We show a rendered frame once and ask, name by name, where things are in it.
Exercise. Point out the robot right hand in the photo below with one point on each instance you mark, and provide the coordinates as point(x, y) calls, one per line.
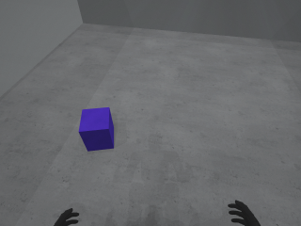
point(248, 217)

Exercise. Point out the robot left hand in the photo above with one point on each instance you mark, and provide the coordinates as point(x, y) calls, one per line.
point(66, 215)

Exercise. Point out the carton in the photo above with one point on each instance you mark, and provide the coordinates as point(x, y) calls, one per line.
point(97, 129)

